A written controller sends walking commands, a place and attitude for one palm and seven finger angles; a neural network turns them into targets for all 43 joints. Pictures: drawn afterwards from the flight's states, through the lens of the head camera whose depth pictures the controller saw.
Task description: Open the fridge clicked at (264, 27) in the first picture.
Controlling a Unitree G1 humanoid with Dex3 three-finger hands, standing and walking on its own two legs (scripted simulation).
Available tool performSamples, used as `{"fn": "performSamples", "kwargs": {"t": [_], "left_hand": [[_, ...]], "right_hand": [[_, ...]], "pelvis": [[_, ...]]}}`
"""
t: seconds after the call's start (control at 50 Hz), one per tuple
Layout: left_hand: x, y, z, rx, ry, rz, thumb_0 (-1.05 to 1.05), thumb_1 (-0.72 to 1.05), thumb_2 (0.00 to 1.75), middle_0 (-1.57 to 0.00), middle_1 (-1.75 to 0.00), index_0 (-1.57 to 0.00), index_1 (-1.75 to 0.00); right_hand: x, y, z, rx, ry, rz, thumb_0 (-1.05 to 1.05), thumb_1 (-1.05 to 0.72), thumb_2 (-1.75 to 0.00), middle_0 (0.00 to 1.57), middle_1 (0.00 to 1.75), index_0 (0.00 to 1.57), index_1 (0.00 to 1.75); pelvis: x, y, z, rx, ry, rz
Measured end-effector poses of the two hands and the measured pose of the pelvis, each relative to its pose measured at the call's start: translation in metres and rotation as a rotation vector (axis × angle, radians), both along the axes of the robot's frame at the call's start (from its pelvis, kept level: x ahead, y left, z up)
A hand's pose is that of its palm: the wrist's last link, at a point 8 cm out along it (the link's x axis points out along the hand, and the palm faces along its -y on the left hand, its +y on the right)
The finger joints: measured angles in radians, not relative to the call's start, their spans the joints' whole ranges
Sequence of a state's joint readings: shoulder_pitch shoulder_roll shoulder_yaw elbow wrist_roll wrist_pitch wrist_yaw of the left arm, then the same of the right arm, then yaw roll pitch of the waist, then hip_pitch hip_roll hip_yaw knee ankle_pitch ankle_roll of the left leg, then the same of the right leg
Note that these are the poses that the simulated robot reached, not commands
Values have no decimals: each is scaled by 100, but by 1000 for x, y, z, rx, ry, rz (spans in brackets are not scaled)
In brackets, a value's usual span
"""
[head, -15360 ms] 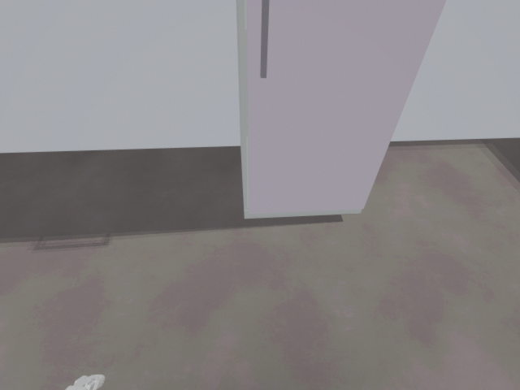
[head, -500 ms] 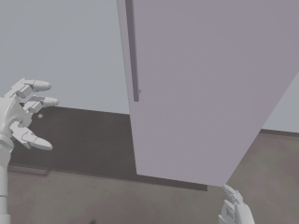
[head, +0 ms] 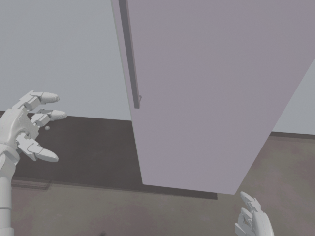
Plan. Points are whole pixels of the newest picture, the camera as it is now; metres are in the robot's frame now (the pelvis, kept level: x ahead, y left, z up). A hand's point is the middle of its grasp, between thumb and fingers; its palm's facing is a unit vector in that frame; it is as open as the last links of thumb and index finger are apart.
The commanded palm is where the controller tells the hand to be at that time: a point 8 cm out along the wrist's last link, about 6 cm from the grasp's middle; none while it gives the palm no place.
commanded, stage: move the hooked fingers beside the handle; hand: left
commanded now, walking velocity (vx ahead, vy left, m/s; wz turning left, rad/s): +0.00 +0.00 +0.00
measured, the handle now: (132, 57) +0.55 +0.14 +0.21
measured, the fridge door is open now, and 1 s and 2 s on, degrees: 0 0 0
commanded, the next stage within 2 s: none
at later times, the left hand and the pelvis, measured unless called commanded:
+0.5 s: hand (67, 110) +0.33 +0.26 +0.18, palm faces +0.00 -1.00 -0.02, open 14.0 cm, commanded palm +0.30 +0.30 +0.18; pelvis +0.00 +0.01 +0.00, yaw +0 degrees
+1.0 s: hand (89, 98) +0.39 +0.23 +0.17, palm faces +0.01 -1.00 -0.01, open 14.0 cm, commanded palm +0.37 +0.28 +0.18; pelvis +0.00 +0.01 +0.00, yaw +0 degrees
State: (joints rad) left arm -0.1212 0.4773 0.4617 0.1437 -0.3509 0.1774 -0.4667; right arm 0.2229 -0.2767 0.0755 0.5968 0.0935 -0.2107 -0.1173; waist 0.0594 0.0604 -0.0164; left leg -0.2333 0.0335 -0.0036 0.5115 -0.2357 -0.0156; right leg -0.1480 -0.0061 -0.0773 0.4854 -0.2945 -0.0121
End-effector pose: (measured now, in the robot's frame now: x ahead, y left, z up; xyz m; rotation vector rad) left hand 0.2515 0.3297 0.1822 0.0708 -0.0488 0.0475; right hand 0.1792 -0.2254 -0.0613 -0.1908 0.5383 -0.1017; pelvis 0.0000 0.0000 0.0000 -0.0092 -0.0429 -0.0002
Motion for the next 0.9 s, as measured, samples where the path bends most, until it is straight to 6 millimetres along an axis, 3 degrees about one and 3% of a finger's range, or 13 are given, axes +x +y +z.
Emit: {"fn": "performSamples", "kwargs": {"t": [0.2,0.34,0.52,0.78,0.9], "left_hand": [[2,4,0,-22,-19,10,-2,-51,30,-30,-121,-30,-120],[27,-6,-8,-34,12,-14,-2,-51,30,-30,-121,-30,-120],[64,-19,-1,-49,-6,-43,-2,-50,30,-30,-121,-30,-120],[75,-30,-5,-59,-5,-41,-2,-50,30,-30,-121,-30,-120],[95,-42,-9,-61,42,-39,-2,-51,30,-30,-121,-30,-120]], "right_hand": [[2,8,2,4,-2,10,1,-90,-90,20,30,21,30],[-5,11,-3,-12,36,4,1,-90,-90,20,30,21,30],[-20,8,-8,-5,74,-45,1,-90,-90,20,30,21,30],[-26,-1,-13,-22,127,-69,1,-90,-90,20,30,21,30],[-26,-1,-14,-29,143,-70,1,-90,-90,20,30,21,30]], "pelvis": [[-1,3,0,-2,-3,4],[-5,6,0,-4,4,12],[-1,10,1,0,22,-10],[4,12,0,1,28,-13],[1,10,0,-1,36,-3]]}}
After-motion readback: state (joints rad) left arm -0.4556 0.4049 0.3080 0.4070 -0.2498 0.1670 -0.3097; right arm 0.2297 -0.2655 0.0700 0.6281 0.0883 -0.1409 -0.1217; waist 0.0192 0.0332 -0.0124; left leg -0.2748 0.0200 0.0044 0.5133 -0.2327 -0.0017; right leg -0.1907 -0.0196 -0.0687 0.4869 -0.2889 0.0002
